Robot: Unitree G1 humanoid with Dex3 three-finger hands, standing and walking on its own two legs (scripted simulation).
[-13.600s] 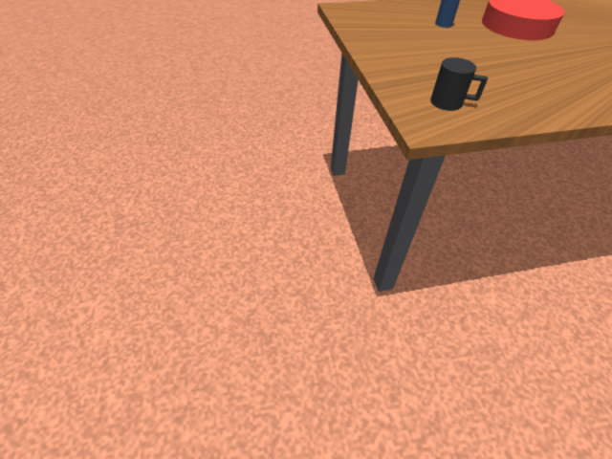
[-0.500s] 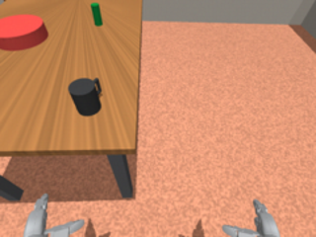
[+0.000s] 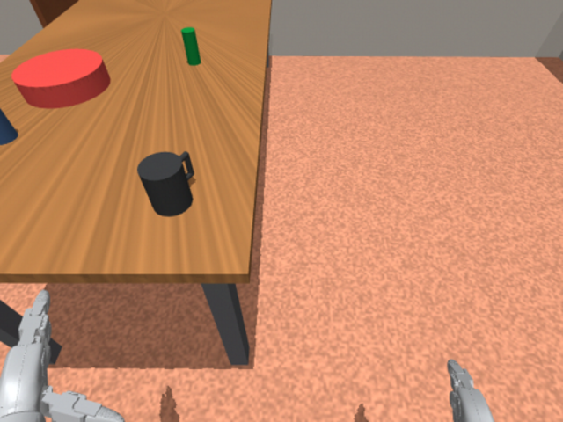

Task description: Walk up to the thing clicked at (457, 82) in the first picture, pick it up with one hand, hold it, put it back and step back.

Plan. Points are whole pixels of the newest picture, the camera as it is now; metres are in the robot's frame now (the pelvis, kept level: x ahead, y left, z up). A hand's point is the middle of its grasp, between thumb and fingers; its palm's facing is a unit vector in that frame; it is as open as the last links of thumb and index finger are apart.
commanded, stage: rise first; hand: left
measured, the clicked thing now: (172, 179) +0.53 +0.23 +0.03
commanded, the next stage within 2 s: go down in 0.98 s
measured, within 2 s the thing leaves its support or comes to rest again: neither
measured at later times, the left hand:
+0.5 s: hand (46, 359) +0.17 +0.27 +0.09, palm faces +0.36 -0.83 -0.43, open 17.5 cm
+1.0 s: hand (28, 345) +0.17 +0.27 +0.13, palm faces +0.38 -0.81 -0.44, open 17.6 cm
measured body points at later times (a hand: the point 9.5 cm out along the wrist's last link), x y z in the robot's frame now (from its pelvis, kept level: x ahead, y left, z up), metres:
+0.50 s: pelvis -0.01 +0.00 +0.00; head -0.01 -0.02 +0.45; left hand +0.15 +0.31 +0.12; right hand +0.15 -0.26 -0.10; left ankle -0.01 +0.13 -0.74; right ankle -0.03 -0.13 -0.74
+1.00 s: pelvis -0.01 +0.00 +0.00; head -0.02 -0.02 +0.45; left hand +0.15 +0.31 +0.15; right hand +0.15 -0.26 -0.08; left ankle -0.01 +0.13 -0.74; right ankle -0.03 -0.13 -0.74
